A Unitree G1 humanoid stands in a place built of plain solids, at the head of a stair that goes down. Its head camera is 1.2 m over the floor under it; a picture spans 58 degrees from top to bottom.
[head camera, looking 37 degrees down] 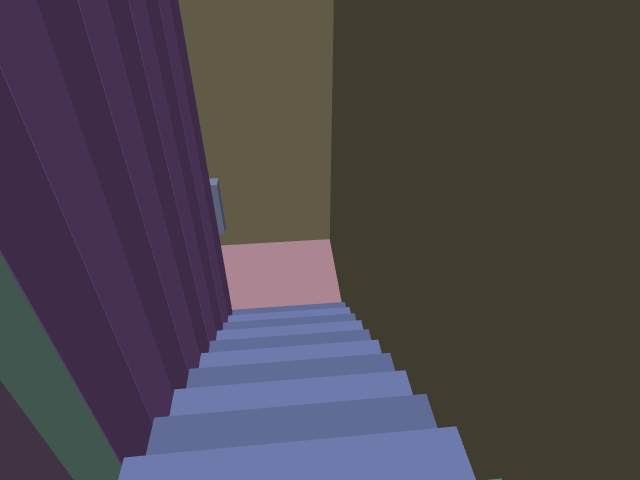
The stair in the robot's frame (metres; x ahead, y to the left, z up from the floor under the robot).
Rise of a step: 0.18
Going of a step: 0.25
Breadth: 1.09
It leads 6 degrees to the left of straight ahead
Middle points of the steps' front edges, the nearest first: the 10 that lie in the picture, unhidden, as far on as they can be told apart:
0.74 0.08 -0.18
0.99 0.11 -0.37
1.24 0.13 -0.55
1.48 0.15 -0.74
1.73 0.18 -0.92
1.98 0.20 -1.11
2.23 0.23 -1.29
2.48 0.25 -1.47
2.73 0.27 -1.66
2.98 0.30 -1.84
